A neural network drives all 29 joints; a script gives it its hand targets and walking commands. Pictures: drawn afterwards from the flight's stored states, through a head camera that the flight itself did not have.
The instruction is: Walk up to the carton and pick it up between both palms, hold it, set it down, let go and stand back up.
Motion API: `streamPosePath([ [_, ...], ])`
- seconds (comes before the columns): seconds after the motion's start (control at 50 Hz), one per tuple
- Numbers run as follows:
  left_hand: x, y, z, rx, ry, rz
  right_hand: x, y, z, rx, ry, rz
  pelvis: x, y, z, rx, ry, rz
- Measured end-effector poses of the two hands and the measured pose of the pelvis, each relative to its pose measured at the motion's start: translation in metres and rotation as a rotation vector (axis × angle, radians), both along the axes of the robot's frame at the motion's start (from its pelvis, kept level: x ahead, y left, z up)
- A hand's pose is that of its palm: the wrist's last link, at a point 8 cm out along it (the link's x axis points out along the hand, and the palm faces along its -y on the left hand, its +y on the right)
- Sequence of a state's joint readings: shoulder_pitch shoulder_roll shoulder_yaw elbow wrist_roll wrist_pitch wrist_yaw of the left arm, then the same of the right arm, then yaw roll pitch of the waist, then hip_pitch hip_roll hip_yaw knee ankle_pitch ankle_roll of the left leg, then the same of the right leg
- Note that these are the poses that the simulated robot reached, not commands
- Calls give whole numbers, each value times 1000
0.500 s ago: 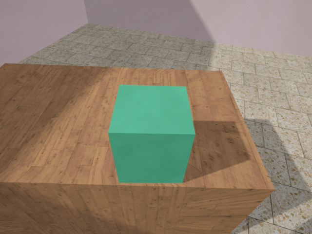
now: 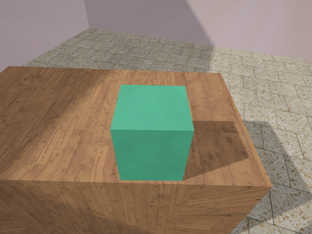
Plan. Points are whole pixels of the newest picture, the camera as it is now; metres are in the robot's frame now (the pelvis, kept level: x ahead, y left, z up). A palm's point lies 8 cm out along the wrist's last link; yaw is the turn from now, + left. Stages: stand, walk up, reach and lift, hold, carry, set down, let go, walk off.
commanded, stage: stand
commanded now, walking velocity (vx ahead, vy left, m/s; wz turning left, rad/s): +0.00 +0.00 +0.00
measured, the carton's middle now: (152, 133) +0.45 +0.03 +0.00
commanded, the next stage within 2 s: none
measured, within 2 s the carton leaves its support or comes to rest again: neither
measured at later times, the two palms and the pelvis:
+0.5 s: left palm out of the picture +0.01 +0.30 -0.12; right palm out of the picture +0.06 -0.29 -0.12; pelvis +0.00 +0.00 +0.00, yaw +0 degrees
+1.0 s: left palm out of the picture +0.01 +0.29 -0.12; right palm out of the picture +0.06 -0.29 -0.12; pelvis +0.00 +0.00 +0.00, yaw +0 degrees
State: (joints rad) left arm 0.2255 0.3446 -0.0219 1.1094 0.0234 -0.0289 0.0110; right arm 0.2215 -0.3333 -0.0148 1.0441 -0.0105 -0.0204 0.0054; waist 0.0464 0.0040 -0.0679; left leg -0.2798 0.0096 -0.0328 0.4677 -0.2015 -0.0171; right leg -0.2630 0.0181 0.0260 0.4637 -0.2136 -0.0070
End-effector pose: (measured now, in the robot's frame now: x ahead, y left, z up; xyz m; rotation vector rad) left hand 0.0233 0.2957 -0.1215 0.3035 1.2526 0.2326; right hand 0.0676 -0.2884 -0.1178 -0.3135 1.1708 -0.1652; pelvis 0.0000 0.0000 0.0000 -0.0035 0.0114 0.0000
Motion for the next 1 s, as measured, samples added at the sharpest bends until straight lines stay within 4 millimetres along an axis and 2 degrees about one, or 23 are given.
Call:
streamPosePath([
  [0.32,-9,0,-2,-2,16,7,-6,0,-1,1,3,-8,-4,0,0,0,-6,0],
  [1.0,-11,-1,-3,-6,24,9,-9,-1,-2,1,14,-12,-4,0,0,0,-6,0],
])
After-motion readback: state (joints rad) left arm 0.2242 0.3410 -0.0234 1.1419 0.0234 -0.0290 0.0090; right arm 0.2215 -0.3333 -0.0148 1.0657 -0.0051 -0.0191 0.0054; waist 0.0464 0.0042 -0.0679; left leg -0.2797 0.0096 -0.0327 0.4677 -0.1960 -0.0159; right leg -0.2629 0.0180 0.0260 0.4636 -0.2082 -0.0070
